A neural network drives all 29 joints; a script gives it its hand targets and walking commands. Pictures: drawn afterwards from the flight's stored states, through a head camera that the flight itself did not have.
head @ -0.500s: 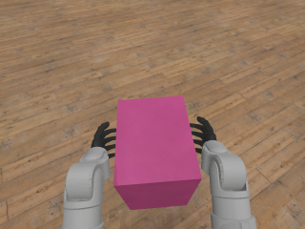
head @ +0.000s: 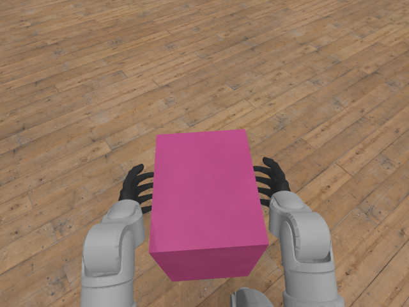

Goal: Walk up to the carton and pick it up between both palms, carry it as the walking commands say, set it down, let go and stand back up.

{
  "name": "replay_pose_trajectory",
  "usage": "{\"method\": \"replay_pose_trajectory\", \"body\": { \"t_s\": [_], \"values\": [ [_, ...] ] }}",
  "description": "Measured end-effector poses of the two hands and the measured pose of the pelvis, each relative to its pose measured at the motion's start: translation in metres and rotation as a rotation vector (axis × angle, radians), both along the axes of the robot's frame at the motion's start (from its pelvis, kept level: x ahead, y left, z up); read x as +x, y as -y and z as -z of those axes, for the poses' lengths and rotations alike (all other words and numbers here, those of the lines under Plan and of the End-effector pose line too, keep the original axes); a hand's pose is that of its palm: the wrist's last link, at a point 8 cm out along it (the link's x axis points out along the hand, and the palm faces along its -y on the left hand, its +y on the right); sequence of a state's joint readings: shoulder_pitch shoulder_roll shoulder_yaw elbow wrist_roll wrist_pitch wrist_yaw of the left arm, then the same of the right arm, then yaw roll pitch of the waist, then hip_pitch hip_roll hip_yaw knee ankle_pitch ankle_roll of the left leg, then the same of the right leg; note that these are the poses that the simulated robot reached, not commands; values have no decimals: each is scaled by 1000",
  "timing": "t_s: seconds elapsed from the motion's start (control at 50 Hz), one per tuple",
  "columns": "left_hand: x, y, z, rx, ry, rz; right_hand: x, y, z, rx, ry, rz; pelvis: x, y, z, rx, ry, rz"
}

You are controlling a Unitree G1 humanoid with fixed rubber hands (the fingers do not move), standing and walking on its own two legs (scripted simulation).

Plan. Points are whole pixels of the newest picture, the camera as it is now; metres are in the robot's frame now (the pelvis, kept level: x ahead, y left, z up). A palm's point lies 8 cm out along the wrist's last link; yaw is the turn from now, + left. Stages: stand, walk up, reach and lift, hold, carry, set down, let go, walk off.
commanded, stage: carry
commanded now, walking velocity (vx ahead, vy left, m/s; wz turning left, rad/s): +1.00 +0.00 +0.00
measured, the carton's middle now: (205, 211) +0.30 +0.00 -0.01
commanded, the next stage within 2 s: none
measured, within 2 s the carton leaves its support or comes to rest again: neither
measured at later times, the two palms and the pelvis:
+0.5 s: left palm (135, 39) +0.79 +0.20 +0.09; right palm (223, 32) +0.83 -0.06 +0.10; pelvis +0.53 +0.04 +0.01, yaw +5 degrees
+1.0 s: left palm out of the picture +1.12 +0.24 +0.10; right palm out of the picture +1.16 -0.02 +0.10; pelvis +0.86 +0.07 +0.01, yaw +6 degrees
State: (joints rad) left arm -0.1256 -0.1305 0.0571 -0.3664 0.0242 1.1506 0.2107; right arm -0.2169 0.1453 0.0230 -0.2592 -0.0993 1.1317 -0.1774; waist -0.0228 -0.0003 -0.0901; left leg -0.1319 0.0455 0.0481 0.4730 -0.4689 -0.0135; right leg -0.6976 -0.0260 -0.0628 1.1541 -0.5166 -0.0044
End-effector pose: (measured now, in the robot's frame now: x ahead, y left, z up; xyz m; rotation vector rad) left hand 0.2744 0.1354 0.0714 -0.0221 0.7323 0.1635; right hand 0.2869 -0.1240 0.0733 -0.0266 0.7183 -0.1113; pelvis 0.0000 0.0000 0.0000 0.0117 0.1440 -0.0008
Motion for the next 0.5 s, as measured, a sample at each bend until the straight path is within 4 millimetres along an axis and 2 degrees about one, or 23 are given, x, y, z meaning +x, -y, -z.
{"method": "replay_pose_trajectory", "body": {
  "t_s": [0.08, 0.12, 0.22, 0.32, 0.4, 0.5],
  "values": [
    [97, 3, 10, -14, 63, -32, 104, 2, 7, -9, 64, -26, 98, 12, 20, -19, 10, -36],
    [141, 1, 16, -14, 59, -51, 154, 0, 10, -7, 61, -44, 145, 16, 24, -25, 18, -69],
    [234, -17, 7, -26, 9, -99, 261, -20, -1, -17, 11, -93, 248, 11, 1, -30, 24, -124],
    [329, -44, -10, -19, 51, -148, 369, -49, -18, -7, 52, -141, 354, -5, -6, -27, 49, -133],
    [422, -63, -14, -20, 104, -130, 455, -67, -20, -9, 106, -124, 446, -28, 7, -26, 52, -115],
    [517, -67, -21, -23, 47, -90, 538, -69, -25, -10, 49, -82, 530, -43, -11, -25, 13, -82]
  ]
}}
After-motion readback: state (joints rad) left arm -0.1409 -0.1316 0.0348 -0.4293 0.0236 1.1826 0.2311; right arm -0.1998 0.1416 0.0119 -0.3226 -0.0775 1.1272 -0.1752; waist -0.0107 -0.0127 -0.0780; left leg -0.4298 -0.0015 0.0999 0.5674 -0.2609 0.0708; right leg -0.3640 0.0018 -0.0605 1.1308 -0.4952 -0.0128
